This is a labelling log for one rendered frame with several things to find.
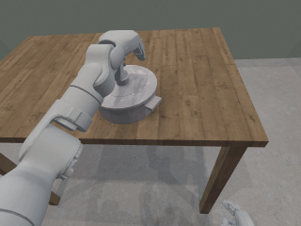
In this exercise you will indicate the robot left forearm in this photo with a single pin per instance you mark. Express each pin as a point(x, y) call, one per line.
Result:
point(95, 80)

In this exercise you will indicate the pot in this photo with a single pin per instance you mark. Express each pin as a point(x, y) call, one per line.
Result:
point(133, 114)

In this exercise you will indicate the robot left hand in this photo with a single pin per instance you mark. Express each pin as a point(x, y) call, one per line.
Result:
point(130, 42)

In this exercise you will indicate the table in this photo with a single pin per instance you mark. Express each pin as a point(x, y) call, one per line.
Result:
point(204, 99)

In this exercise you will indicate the robot right hand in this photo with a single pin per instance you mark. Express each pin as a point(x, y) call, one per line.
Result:
point(242, 218)

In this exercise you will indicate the lid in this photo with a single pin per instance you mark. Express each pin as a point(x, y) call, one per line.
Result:
point(141, 87)

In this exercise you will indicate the left robot upper arm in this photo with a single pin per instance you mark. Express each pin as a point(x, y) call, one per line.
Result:
point(25, 191)

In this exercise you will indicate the knob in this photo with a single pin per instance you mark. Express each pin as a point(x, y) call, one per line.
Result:
point(123, 82)

